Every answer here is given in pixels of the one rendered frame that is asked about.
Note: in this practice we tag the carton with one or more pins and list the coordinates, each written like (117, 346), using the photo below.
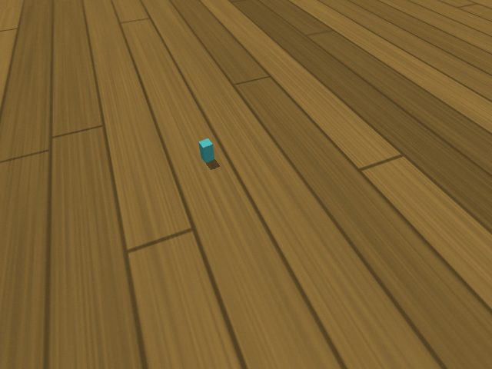
(207, 150)

